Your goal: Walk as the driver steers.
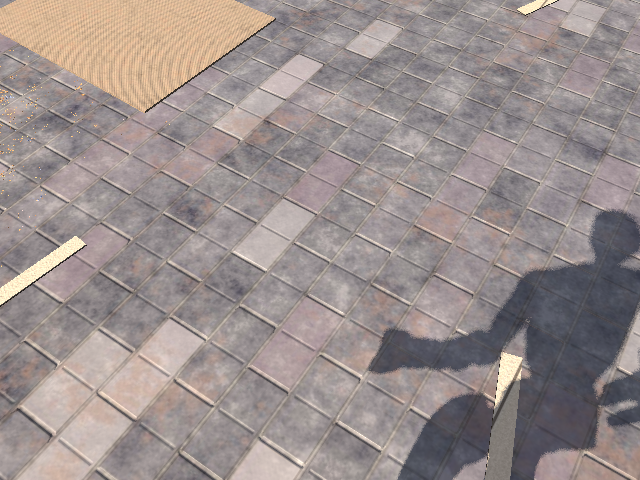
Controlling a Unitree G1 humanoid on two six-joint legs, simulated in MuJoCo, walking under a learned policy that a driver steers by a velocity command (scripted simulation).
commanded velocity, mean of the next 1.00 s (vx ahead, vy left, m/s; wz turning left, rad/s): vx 0.50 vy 0.00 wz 0.30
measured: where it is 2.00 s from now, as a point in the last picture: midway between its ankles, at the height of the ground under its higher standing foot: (258, 326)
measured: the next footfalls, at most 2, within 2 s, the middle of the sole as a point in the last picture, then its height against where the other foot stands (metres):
right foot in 0.22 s outside the picture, level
left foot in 0.74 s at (216, 461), level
